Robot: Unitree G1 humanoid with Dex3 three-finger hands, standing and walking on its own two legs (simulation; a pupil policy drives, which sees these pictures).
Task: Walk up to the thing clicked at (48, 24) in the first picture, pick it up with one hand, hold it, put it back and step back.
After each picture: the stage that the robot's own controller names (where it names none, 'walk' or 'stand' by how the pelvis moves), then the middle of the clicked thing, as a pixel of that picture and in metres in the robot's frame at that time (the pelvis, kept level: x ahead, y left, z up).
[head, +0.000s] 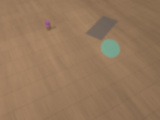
stand; (48, 25) +1.69 +0.49 -0.72
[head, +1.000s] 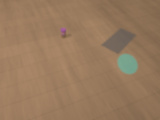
walk; (63, 33) +1.59 +0.27 -0.69
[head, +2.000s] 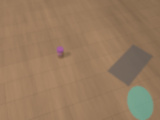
walk; (60, 52) +1.04 +0.23 -0.71
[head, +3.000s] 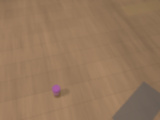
walk; (56, 91) +0.65 +0.22 -0.71
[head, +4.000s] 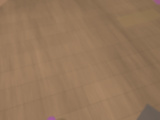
stand; out of the picture +0.42 +0.21 -0.71
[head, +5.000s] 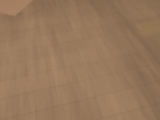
stand; out of the picture +0.34 +0.19 -0.72
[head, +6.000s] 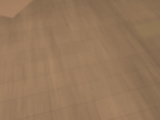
stand; out of the picture +0.32 +0.19 -0.72
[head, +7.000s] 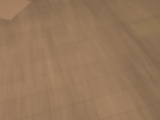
stand; out of the picture +0.34 +0.20 -0.73
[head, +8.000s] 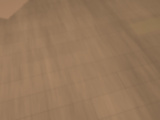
stand; out of the picture +0.33 +0.21 -0.73
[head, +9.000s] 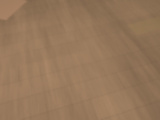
stand; out of the picture +0.32 +0.21 -0.73
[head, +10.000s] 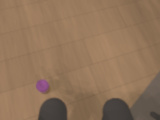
go down; (43, 87) +0.37 +0.21 -0.47
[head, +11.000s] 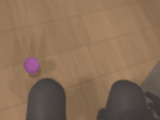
go down; (33, 68) +0.41 +0.23 -0.31
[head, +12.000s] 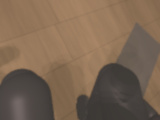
close in; out of the picture +0.39 +0.26 -0.23
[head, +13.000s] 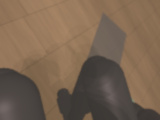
close; out of the picture +0.39 +0.28 -0.22
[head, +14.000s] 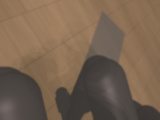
lift; out of the picture +0.38 +0.28 -0.22
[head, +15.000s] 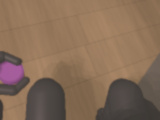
lift; (13, 76) +0.31 +0.25 -0.08
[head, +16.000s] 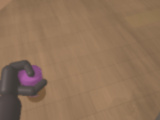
hold; (33, 84) +0.32 +0.18 +0.05
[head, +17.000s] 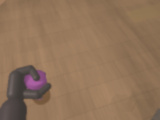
hold; (38, 88) +0.32 +0.17 +0.00
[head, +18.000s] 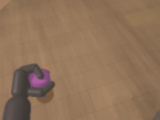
hold; (42, 86) +0.33 +0.16 +0.01
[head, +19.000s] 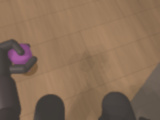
crouch; (24, 60) +0.40 +0.21 -0.09
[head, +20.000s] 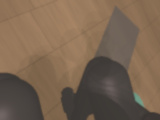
lower; out of the picture +0.40 +0.28 -0.22
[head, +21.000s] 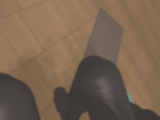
lower; out of the picture +0.40 +0.29 -0.22
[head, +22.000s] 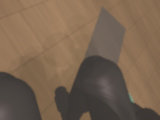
lower; out of the picture +0.40 +0.29 -0.22
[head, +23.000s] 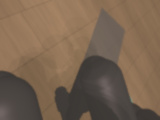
lower; out of the picture +0.40 +0.29 -0.22
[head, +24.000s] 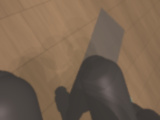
loosen; out of the picture +0.40 +0.29 -0.22
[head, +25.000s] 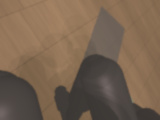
withdraw; out of the picture +0.40 +0.28 -0.23
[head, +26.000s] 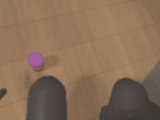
walk; (37, 62) +0.42 +0.22 -0.31
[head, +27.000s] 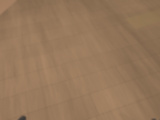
stand; out of the picture +0.34 +0.19 -0.65
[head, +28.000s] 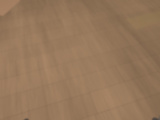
stand; out of the picture +0.36 +0.21 -0.67
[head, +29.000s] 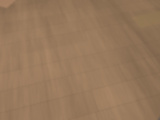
stand; out of the picture +0.35 +0.20 -0.68
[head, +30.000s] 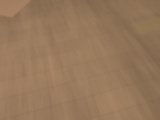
walk; out of the picture +0.37 +0.20 -0.72
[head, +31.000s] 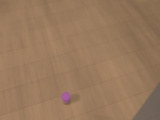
walk; (66, 98) +0.48 +0.14 -0.70
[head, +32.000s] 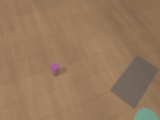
walk; (55, 70) +0.73 +0.21 -0.71
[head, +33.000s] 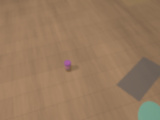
stand; (68, 66) +0.99 +0.23 -0.71
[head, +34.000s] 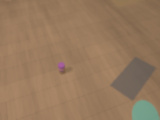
stand; (61, 68) +0.98 +0.24 -0.72
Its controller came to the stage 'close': yes
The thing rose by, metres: 0.71
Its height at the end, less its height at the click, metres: +0.00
